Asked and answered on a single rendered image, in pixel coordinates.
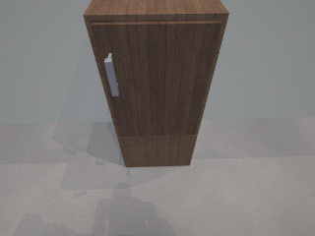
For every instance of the handle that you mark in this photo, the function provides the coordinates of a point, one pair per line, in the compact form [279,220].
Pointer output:
[109,67]

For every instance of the cupboard door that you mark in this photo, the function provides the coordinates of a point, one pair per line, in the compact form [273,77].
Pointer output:
[162,70]

